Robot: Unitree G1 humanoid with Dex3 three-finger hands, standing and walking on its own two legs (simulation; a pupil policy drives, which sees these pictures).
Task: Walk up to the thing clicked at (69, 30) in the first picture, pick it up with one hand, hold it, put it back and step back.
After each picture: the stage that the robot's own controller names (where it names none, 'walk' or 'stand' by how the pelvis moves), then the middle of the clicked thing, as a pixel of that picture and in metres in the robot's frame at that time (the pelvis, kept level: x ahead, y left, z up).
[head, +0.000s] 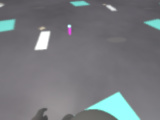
stand; (69, 30) +2.22 +0.56 -0.66
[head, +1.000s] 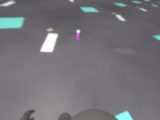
walk; (77, 35) +2.12 +0.23 -0.64
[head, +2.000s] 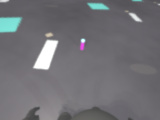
walk; (82, 44) +1.50 +0.08 -0.65
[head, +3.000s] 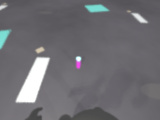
walk; (78, 62) +0.96 +0.13 -0.64
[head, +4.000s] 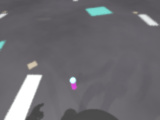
walk; (73, 83) +0.55 +0.21 -0.63
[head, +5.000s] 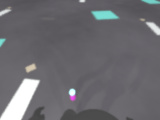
stand; (72, 95) +0.40 +0.16 -0.63
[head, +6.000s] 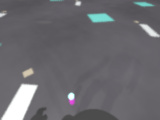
stand; (71, 99) +0.37 +0.16 -0.66
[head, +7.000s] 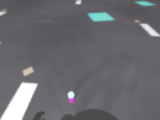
stand; (71, 97) +0.38 +0.17 -0.66
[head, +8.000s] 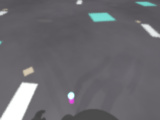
stand; (71, 98) +0.37 +0.16 -0.66
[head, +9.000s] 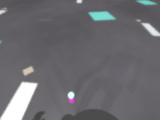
stand; (71, 97) +0.37 +0.16 -0.66
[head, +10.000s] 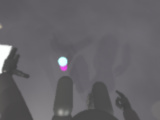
go down; (63, 64) +0.43 +0.20 -0.36
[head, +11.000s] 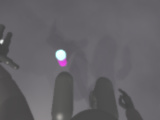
go down; (62, 59) +0.44 +0.23 -0.26
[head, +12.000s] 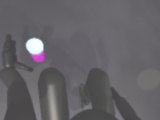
close in; (37, 52) +0.41 +0.28 -0.16
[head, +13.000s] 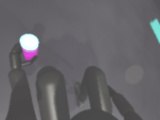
close; (30, 50) +0.42 +0.28 -0.15
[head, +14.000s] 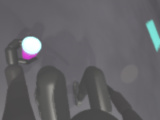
lift; (30, 51) +0.40 +0.28 -0.16
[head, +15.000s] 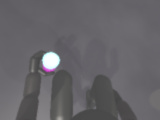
lift; (49, 65) +0.32 +0.26 -0.06
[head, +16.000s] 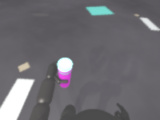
hold; (64, 75) +0.30 +0.15 +0.07
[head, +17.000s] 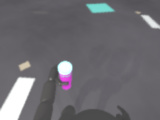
hold; (65, 77) +0.30 +0.15 +0.03
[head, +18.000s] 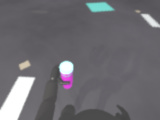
crouch; (67, 77) +0.31 +0.14 +0.02
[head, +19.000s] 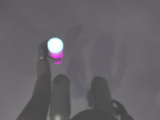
crouch; (56, 53) +0.44 +0.19 -0.06
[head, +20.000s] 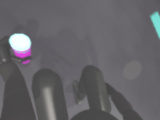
lower; (22, 51) +0.41 +0.29 -0.16
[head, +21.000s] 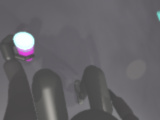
lower; (26, 49) +0.42 +0.29 -0.16
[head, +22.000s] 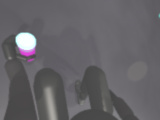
lower; (27, 50) +0.41 +0.29 -0.16
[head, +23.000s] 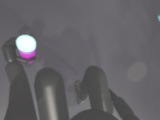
lower; (27, 52) +0.40 +0.29 -0.16
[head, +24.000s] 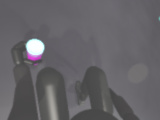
loosen; (34, 54) +0.40 +0.26 -0.16
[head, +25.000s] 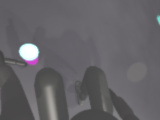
withdraw; (31, 56) +0.39 +0.27 -0.16
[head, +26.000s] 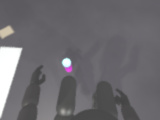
walk; (67, 66) +0.43 +0.21 -0.35
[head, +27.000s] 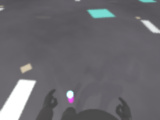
stand; (70, 97) +0.36 +0.16 -0.59
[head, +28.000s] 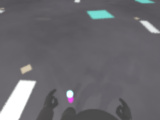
stand; (70, 97) +0.38 +0.17 -0.60
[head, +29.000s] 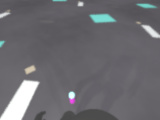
stand; (72, 98) +0.38 +0.16 -0.64
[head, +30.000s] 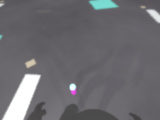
walk; (73, 89) +0.41 +0.17 -0.63
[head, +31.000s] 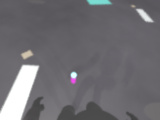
walk; (73, 78) +0.54 +0.13 -0.64
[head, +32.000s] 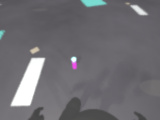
walk; (74, 63) +0.85 +0.26 -0.63
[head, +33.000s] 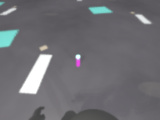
stand; (78, 61) +1.03 +0.18 -0.64
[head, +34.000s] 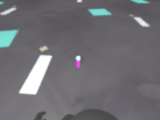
stand; (78, 62) +1.04 +0.17 -0.66
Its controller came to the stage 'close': yes
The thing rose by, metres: 0.67
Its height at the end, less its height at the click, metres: +0.00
